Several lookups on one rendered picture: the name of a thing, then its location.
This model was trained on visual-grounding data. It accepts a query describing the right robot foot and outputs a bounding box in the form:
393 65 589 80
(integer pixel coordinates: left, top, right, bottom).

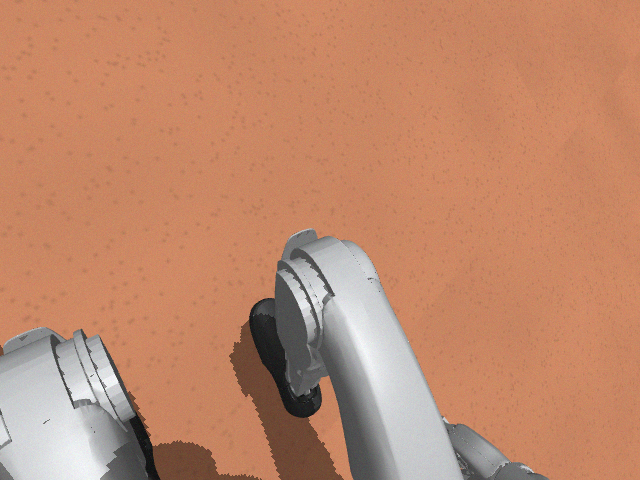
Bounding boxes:
249 298 322 418

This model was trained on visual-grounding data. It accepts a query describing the left robot foot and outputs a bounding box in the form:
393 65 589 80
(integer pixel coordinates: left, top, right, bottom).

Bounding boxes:
129 411 160 480

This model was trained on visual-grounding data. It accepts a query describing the right robot arm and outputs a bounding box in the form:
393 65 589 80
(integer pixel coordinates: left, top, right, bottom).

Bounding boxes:
494 462 550 480

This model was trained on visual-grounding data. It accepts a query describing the right robot hand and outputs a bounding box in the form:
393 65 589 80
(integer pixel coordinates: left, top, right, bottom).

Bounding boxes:
441 415 512 480

